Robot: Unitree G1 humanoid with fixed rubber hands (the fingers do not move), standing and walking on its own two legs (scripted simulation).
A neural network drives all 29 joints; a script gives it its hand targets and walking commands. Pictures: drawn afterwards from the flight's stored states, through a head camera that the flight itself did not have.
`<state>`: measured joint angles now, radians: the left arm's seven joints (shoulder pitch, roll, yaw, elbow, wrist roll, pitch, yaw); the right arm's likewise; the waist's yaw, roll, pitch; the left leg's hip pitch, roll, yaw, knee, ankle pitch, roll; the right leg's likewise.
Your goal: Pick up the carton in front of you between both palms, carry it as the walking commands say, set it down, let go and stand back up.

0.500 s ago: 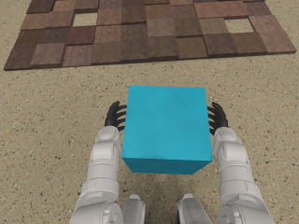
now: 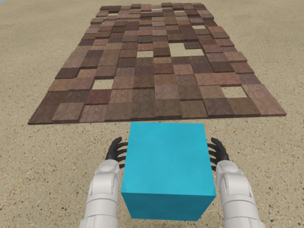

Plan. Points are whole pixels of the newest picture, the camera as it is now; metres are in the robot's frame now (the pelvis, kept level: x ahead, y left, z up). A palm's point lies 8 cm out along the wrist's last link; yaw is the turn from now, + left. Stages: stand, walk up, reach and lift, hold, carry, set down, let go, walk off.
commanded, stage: reach and lift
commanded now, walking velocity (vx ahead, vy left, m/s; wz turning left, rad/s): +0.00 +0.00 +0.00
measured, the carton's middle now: (165, 173) +0.31 +0.00 -0.05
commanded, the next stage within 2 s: hold in 1.00 s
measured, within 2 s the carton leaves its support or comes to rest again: neither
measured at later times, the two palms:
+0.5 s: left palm (112, 162) +0.30 +0.15 +0.03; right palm (223, 163) +0.29 -0.15 +0.03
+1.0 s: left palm (111, 160) +0.30 +0.15 +0.04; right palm (223, 161) +0.29 -0.15 +0.04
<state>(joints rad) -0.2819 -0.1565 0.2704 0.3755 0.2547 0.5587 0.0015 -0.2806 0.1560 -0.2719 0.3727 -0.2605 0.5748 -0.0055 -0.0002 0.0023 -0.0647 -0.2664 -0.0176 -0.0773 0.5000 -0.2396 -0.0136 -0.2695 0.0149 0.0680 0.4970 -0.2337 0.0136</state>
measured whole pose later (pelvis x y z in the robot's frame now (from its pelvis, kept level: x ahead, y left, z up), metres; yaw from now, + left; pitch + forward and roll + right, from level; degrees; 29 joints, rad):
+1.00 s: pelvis +0.01 +0.00 +0.01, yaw +0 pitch -6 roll +0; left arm -0.26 -0.15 0.22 0.26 0.28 0.69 -0.01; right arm -0.26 0.15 -0.22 0.27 -0.28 0.70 0.01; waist 0.00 0.00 0.03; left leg -0.07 -0.01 -0.07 0.36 -0.20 -0.01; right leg -0.07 0.01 0.07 0.36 -0.19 0.01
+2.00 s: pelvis +0.17 -0.01 +0.00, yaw +0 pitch +6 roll -1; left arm -0.03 -0.13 0.08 -0.44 0.05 1.20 0.12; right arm -0.04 0.13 -0.04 -0.42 -0.08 1.21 -0.12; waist -0.01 0.04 -0.18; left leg -0.16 0.05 0.14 0.39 -0.33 0.00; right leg -0.48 -0.03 -0.12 0.78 -0.45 0.00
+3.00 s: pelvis +0.81 +0.00 -0.01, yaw +1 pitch +4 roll +1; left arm -0.53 -0.04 0.20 -0.27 0.01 1.31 0.17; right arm -0.56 0.05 -0.18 -0.23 -0.01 1.30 -0.18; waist -0.03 0.00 -0.08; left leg -0.01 0.01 0.22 0.37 -0.42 0.01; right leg -0.60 -0.07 -0.15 0.60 -0.08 -0.06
